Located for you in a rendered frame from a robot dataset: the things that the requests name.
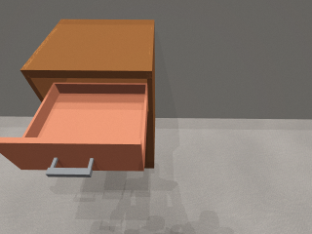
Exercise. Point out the cabinet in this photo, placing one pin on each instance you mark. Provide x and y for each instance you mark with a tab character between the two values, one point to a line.
98	51

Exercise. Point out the drawer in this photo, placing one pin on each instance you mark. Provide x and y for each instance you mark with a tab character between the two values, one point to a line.
79	121

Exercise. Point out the handle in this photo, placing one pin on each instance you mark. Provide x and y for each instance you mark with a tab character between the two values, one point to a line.
69	172

